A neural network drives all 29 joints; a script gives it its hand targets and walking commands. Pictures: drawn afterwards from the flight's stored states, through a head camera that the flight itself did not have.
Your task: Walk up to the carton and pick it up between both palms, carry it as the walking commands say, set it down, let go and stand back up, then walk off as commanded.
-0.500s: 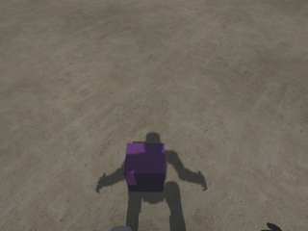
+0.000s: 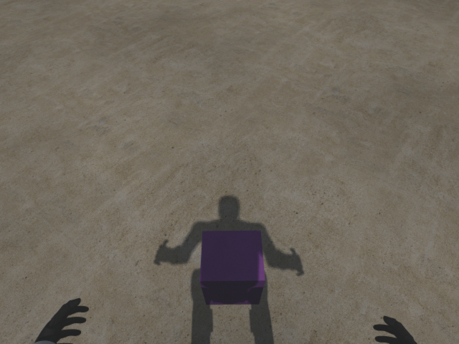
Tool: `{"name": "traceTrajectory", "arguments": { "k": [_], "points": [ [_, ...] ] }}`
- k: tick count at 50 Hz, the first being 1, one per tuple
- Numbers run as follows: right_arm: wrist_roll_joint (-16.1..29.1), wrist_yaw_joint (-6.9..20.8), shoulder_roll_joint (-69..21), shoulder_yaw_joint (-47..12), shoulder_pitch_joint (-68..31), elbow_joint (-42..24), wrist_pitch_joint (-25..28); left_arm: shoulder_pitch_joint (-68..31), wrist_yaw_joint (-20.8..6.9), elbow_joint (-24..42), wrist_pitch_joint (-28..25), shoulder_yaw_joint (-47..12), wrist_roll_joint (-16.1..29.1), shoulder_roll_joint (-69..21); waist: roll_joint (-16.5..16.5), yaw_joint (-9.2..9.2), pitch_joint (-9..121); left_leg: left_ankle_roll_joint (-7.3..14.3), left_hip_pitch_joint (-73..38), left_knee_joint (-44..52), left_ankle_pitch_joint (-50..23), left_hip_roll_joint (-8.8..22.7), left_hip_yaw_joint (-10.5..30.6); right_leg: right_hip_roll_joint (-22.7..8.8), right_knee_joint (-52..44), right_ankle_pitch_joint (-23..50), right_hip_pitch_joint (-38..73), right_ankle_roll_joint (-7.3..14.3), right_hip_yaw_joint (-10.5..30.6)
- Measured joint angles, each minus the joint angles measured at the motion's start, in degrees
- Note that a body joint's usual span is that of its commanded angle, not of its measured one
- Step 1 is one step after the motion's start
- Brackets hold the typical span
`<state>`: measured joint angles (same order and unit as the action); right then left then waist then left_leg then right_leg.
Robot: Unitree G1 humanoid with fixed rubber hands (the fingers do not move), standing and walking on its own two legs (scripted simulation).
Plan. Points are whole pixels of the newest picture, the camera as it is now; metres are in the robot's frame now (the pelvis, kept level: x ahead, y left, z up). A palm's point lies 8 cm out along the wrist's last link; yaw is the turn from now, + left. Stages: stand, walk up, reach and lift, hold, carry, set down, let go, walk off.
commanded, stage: walk up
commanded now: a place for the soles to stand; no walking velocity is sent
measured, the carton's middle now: (232, 269) +0.46 +0.01 -0.62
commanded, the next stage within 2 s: stand in 0.90 s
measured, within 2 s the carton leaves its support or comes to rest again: neither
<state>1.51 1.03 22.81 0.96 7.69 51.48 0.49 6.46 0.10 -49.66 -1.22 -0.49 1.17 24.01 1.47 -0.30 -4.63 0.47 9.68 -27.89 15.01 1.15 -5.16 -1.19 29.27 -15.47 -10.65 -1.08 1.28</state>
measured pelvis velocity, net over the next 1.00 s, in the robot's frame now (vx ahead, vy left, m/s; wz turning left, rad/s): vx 0.00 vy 0.00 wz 0.00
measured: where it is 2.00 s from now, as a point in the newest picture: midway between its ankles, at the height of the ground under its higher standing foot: outside the picture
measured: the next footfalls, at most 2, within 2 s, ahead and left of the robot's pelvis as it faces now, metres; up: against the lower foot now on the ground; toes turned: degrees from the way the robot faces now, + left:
none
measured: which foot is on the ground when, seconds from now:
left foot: down 0.00-1.00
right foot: down 0.00-1.00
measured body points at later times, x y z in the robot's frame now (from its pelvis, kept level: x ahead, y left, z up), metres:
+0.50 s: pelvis +0.01 +0.00 +0.01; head +0.01 +0.00 +0.46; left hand +0.10 +0.32 -0.11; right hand +0.10 -0.31 -0.11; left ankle +0.00 +0.11 -0.74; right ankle +0.01 -0.13 -0.74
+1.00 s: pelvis +0.00 +0.00 +0.01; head +0.00 +0.00 +0.46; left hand +0.08 +0.31 -0.11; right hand +0.09 -0.32 -0.11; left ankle +0.00 +0.11 -0.74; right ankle +0.01 -0.13 -0.74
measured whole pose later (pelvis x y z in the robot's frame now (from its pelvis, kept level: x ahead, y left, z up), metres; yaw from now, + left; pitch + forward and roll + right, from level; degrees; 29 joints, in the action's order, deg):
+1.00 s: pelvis +0.00 +0.00 +0.01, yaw +0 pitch -3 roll +0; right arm 0.7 -0.5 21.7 1.9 6.7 61.4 1.6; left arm 6.8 0.6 -62.7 -1.1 0.8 0.3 21.1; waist 0.1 -0.1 -3.2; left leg 0.2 5.2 -17.6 9.4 1.2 -4.8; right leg -1.1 18.2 -9.6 -5.6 -1.1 0.7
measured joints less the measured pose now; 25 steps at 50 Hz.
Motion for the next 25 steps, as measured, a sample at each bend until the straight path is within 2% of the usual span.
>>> {"name": "traceTrajectory", "arguments": {
  "k": [10,25],
  "points": [
    [0.0,-0.5,0.6,0.7,-2.9,6.4,0.5,-4.8,0.5,-7.1,0.2,0.2,0.1,0.0,-1.1,-0.44,1.2,0.2,-3.2,6.6,-2.7,-0.5,0.1,-0.4,-6.8,2.6,3.4,-0.3,-0.4],
    [-0.7,-1.1,-1.1,0.8,-2.8,11.4,0.7,-2.5,0.8,-14.0,0.3,0.9,-0.4,-2.0,-1.4,-0.07,1.3,0.1,-4.7,10.5,-5.3,-0.6,0.7,-0.5,-10.8,5.1,5.2,-0.3,-1.2]
  ]
}}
